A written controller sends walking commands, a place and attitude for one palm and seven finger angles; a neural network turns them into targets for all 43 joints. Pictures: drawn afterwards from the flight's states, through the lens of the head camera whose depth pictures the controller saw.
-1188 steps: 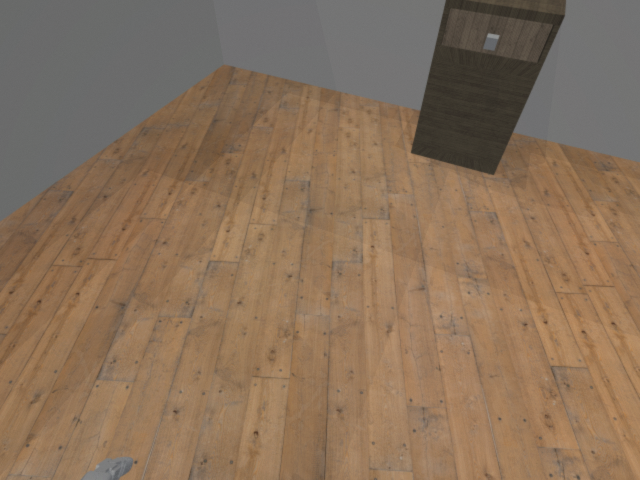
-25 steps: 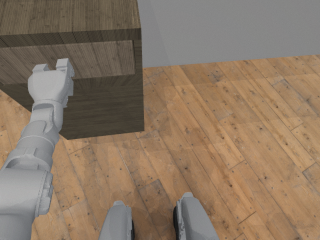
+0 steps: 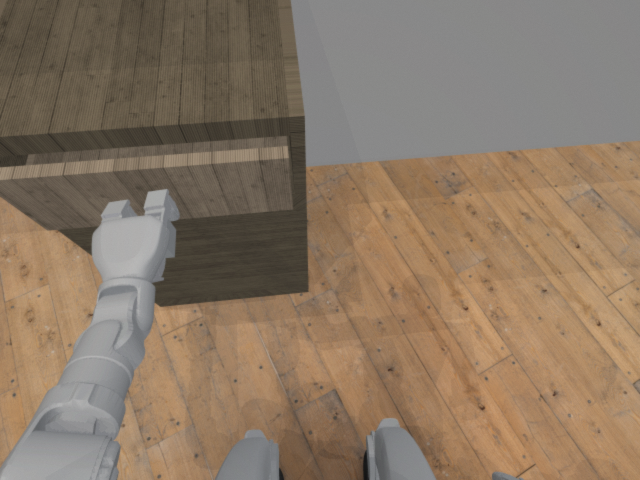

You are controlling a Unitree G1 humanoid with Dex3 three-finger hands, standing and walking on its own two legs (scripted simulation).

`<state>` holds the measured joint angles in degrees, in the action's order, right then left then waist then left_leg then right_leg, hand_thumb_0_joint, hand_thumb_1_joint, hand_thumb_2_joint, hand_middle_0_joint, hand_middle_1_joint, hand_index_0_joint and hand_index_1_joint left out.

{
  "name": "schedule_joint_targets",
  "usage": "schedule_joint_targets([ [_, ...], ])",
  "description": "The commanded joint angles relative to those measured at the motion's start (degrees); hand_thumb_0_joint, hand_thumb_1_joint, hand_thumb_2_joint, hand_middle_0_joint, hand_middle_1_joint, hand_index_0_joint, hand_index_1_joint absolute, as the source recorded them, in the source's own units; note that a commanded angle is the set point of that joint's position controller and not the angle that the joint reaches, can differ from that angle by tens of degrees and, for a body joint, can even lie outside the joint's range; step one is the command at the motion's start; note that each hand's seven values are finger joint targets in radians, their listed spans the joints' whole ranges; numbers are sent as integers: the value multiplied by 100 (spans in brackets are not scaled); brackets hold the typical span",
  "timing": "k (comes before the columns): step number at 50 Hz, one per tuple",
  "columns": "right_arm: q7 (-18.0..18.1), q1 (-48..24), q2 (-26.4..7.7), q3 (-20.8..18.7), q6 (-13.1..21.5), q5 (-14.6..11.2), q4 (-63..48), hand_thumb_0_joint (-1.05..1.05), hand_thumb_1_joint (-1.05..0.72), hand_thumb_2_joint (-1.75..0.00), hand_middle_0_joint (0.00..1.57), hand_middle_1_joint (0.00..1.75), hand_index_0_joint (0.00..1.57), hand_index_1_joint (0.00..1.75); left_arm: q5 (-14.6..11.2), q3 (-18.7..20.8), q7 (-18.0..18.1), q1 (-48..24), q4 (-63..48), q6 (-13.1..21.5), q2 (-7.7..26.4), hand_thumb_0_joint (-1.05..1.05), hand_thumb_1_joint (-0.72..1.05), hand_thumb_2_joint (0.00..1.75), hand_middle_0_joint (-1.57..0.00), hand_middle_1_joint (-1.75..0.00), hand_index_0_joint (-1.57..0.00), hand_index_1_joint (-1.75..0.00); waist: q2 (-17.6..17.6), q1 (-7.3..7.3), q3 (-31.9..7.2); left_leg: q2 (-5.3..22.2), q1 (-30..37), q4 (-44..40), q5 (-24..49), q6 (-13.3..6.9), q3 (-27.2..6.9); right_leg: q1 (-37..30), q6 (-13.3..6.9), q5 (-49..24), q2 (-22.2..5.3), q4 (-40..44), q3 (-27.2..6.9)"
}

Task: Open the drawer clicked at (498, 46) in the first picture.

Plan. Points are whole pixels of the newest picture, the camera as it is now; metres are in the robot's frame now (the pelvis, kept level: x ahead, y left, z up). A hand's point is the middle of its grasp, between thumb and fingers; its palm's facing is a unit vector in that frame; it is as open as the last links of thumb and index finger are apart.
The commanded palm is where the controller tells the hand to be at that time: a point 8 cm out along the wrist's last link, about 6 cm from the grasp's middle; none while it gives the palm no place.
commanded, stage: pull the drawer open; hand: left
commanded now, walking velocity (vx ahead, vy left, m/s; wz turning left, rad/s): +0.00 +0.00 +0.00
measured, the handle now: (155, 224) +0.45 +0.24 -0.05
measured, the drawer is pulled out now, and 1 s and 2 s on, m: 0.03 0.04 0.16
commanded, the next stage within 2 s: none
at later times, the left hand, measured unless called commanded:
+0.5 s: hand (150, 260) +0.40 +0.24 -0.07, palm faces -0.05 -0.04 -1.00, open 8.3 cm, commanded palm +0.38 +0.24 -0.01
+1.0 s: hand (150, 261) +0.40 +0.24 -0.07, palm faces -0.05 -0.03 -1.00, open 8.3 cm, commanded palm +0.35 +0.23 -0.01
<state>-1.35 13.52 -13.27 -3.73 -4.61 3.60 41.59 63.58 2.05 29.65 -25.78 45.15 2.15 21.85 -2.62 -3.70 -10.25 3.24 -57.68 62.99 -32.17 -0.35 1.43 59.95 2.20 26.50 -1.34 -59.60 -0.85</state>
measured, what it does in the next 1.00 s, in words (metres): shifts its weight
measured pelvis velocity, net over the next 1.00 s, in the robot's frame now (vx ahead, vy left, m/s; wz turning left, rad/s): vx -0.06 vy -0.01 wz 0.02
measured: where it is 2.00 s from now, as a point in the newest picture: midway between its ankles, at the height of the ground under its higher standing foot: outside the picture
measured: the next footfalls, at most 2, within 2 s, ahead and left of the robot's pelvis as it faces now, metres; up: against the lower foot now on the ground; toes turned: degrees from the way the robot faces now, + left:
none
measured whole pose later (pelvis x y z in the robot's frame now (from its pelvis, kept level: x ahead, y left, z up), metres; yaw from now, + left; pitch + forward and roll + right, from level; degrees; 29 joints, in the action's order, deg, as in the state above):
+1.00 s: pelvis -0.06 -0.01 -0.02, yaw +1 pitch +28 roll -1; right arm -0.2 14.8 -14.3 -3.3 -1.7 3.0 43.7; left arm 64.1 3.2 28.3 -39.2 57.8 3.4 26.9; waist -2.6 -6.2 -9.5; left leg 2.9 -66.9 69.1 -29.8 0.4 0.3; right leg 69.0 1.9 24.4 -1.3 -65.8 -0.7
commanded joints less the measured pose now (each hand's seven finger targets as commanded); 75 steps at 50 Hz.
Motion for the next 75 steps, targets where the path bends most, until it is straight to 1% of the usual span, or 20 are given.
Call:
schedule_joint_targets([
  [1, 131, 880, -993, -301, 91, 109, -51, 0, -90, -90, 20, 30, 20, 30, 252, 462, 336, -2082, -538, 104, 1530, 0, 90, 90, -40, -135, -40, -135, -196, -128, -2468, -211, 1661, -280, 3812, -52, -94, -1316, -380, -2914, 305, 65, 399],
  [2, 135, 829, -1007, -297, 72, 121, -54, 0, -90, -90, 20, 30, 20, 30, 261, 548, 355, -2134, -539, 97, 1653, 0, 90, 90, -40, -135, -40, -135, -236, -71, -2570, -234, 1691, -257, 3857, -52, -93, -1338, -394, -2943, 304, 51, 364],
  [5, 140, 852, -942, -321, 48, 122, -80, 0, -90, -90, 20, 30, 20, 30, 334, 282, 398, -2168, -319, 25, 1292, 0, 90, 90, -40, -135, -40, -135, -215, -132, -2620, -267, 1682, -199, 4019, -51, -62, -1341, -384, -3136, 290, 49, 376],
  [7, 135, 855, -960, -321, 4, 127, -97, 0, -90, -90, 20, 30, 20, 30, 322, 379, 378, -2407, -448, -9, 1474, 0, 90, 90, -40, -135, -40, -135, -427, -70, -2836, -276, 1823, -173, 4298, -22, -105, -1369, -400, -3234, 280, -39, 376],
  [12, 183, 796, -949, -307, -26, 92, -138, 0, -90, -90, 20, 30, 20, 30, 198, 436, 260, -2614, -221, -71, 1658, 0, 90, 90, -40, -135, -40, -135, -182, -99, -3101, -348, 1571, -145, 3653, -73, -37, -1665, -373, -3198, 281, 9, 308],
  [14, 182, 755, -940, -295, -1, 59, -138, 0, -90, -90, 20, 30, 20, 30, 162, 268, 210, -2625, -35, -75, 1490, 0, 90, 90, -40, -135, -40, -135, -260, -132, -2946, -348, 1534, -204, 3326, -66, -22, -1516, -370, -2857, 300, 72, 339],
  [23, 207, 723, -1034, -210, 152, 20, -103, 0, -90, -90, 20, 30, 20, 30, 174, 419, 145, -3035, 242, 181, 2000, 0, 90, 90, -40, -135, -40, -135, -373, -129, -2772, -380, 961, -235, 2208, -112, -25, -1212, -374, -1836, 304, 91, 283],
  [28, 227, 787, -1091, -202, 235, 9, -59, 0, -90, -90, 20, 30, 20, 30, 190, 582, 139, -3171, 354, 259, 2326, 0, 90, 90, -40, -135, -40, -135, -167, -143, -2801, -383, 614, -177, 1891, -152, -27, -1219, -352, -1578, 298, 64, 232],
  [43, 229, 977, -1149, -224, 431, -28, 26, 0, -90, -90, 20, 30, 20, 30, 220, 366, 148, -3713, 537, 155, 2170, 0, 90, 90, -40, -135, -40, -135, -363, -287, -2842, -346, 863, -259, 1580, -119, -172, -614, -366, -979, 313, 69, 338],
  [48, 154, 902, -1027, -279, 399, -37, -136, 0, -90, -90, 20, 30, 20, 30, 49, 275, 96, -2463, 187, 167, 1566, 0, 90, 90, -40, -135, -40, -135, -409, 61, -3196, -334, 1435, -383, 2258, -62, -110, -1045, -410, -1529, 346, 104, 391],
  [52, 124, 722, -969, -288, 362, -73, -291, 0, -90, -90, 20, 30, 20, 30, -112, 330, 48, -1356, -345, 181, 1395, 0, 90, 90, -40, -135, -40, -135, -271, 290, -3161, -328, 1513, -512, 2577, -52, -16, -1548, -427, -1963, 356, 195, 364],
  [58, 121, 488, -900, -319, 314, -89, -438, 0, -90, -90, 20, 30, 20, 30, -69, 227, 276, 96, -1221, 91, 942, 0, 90, 90, -40, -135, -40, -135, 62, 298, -2640, -271, 1699, -624, 3198, -59, 34, -1790, -415, -2526, 366, 342, 386],
  [63, 103, 309, -862, -318, 297, -44, -535, 0, -90, -90, 20, 30, 20, 30, 31, 306, 537, 1258, -1926, -115, 801, 0, 90, 90, -40, -135, -40, -135, 51, 393, -2453, -251, 1970, -619, 3983, -36, 12, -2011, -413, -3160, 356, 342, 380],
  [64, 130, 323, -890, -309, 280, -40, -450, 0, -90, -90, 20, 30, 20, 30, 65, 240, 588, 382, -1954, -153, 864, 0, 90, 90, -40, -135, -40, -135, 12, 104, -2316, -236, 1977, -562, 3855, -33, -21, -1825, -390, -3181, 341, 365, 371],
  [65, 197, 371, -915, -299, 287, 17, -259, 0, -90, -90, 20, 30, 20, 30, 182, 303, 647, -525, -1746, -141, 1076, 0, 90, 90, -40, -135, -40, -135, 93, -60, -2112, -237, 1810, -460, 3686, -42, -38, -1614, -359, -3127, 311, 306, 372],
  [66, 218, 424, -913, -289, 289, 43, -215, 0, -90, -90, 20, 30, 20, 30, 226, 364, 658, -863, -1607, -132, 1168, 0, 90, 90, -40, -135, -40, -135, -63, -74, -2082, -251, 1742, -440, 3488, -30, -48, -1494, -375, -2924, 309, 233, 385],
  [68, 249, 311, -900, -278, 253, 92, -188, 0, -90, -90, 20, 30, 20, 30, 319, 487, 683, -398, -1387, -187, 1248, 0, 90, 90, -40, -135, -40, -135, -207, 139, -2229, -274, 1873, -410, 3800, -16, -42, -1502, -399, -2956, 293, 153, 372],
  [70, 239, 315, -850, -295, 232, 75, -254, 0, -90, -90, 20, 30, 20, 30, 320, 249, 675, -448, -1371, -262, 978, 0, 90, 90, -40, -135, -40, -135, -186, 95, -2288, -297, 1974, -417, 3854, -8, -22, -1554, -398, -3034, 298, 237, 381],
  [72, 247, 296, -842, -306, 200, 73, -308, 0, -90, -90, 20, 30, 20, 30, 305, 223, 648, -655, -1602, -317, 1012, 0, 90, 90, -40, -135, -40, -135, -356, 123, -2589, -308, 2165, -400, 4103, 7, -62, -1647, -415, -3132, 296, 199, 383],
  [75, 281, 265, -806, -298, 146, 44, -338, 0, -90, -90, 20, 30, 20, 30, 234, 134, 568, -631, -1418, -422, 922, 0, 90, 90, -40, -135, -40, -135, -68, 128, -2689, -334, 2123, -430, 3935, -3, -38, -1860, -384, -3192, 298, 273, 373],
])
